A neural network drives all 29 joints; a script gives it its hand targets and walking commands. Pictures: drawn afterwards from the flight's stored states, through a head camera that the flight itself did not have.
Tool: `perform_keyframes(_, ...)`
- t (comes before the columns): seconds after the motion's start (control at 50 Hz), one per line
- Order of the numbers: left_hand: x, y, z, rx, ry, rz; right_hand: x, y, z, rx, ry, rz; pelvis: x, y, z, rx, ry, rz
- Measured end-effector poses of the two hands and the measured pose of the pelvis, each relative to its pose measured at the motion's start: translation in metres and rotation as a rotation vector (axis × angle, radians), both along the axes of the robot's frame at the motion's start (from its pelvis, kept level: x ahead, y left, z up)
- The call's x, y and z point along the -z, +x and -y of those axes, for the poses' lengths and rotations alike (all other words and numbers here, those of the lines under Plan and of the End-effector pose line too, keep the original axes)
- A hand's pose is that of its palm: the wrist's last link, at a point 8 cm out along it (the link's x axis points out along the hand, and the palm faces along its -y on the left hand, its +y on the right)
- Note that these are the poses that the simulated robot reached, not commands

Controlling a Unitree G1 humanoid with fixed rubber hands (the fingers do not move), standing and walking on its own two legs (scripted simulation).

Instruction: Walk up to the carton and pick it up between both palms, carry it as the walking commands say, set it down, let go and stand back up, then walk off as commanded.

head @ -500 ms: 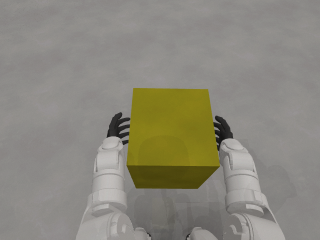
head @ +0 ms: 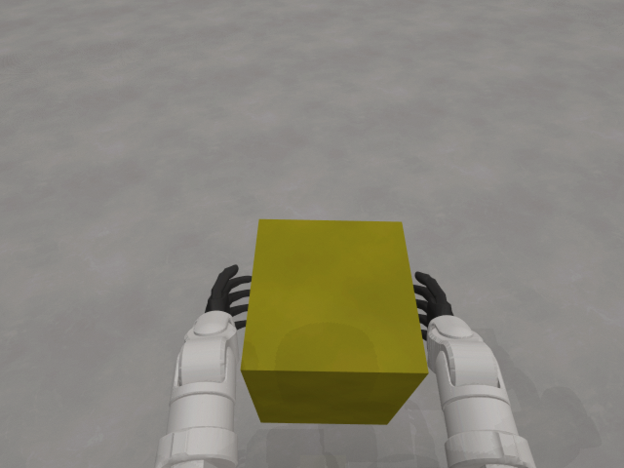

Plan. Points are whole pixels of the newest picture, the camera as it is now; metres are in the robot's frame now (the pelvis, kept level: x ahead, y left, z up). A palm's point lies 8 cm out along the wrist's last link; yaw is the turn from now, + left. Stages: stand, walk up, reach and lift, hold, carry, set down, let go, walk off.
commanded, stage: reach and lift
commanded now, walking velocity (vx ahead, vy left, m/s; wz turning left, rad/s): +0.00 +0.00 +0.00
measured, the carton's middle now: (327, 328) +0.32 -0.01 -0.04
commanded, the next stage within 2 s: hold in 1.22 s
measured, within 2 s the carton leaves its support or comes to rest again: neither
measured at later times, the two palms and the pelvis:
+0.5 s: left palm (206, 331) +0.29 +0.15 +0.04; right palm (436, 329) +0.27 -0.14 +0.03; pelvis -0.01 +0.00 +0.00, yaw +0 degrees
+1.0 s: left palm (208, 334) +0.28 +0.15 +0.04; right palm (437, 332) +0.27 -0.15 +0.03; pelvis +0.00 +0.00 +0.00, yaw +0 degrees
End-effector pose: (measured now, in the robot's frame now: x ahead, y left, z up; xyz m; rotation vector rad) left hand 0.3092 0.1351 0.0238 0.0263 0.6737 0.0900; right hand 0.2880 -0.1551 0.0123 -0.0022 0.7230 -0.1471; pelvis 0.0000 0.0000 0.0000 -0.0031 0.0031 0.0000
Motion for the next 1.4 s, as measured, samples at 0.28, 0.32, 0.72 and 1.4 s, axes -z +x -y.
perform_keyframes(0.28, -0.022, -0.021, -0.005, -0.027, -0.008, 0.006, -0.024, -0.013, -0.005, -0.013, 0.007, 0.007, 0.0, -0.01, 0.003, 0.002, -0.002, 0.108)
perform_keyframes(0.32, -0.022, -0.023, -0.006, -0.03, -0.011, 0.005, -0.024, -0.014, -0.006, -0.013, 0.009, 0.005, 0.0, -0.012, 0.002, 0.003, -0.003, 0.113)
perform_keyframes(0.72, -0.017, -0.02, -0.013, -0.023, 0.005, -0.008, -0.018, -0.012, -0.012, -0.022, 0.002, -0.007, 0.0, -0.005, -0.005, 0.003, -0.002, 0.115)
perform_keyframes(1.4, -0.013, -0.04, -0.014, -0.028, 0.003, -0.01, -0.017, -0.028, -0.013, -0.036, -0.013, -0.008, 0.002, -0.018, -0.002, 0.004, -0.005, 0.12)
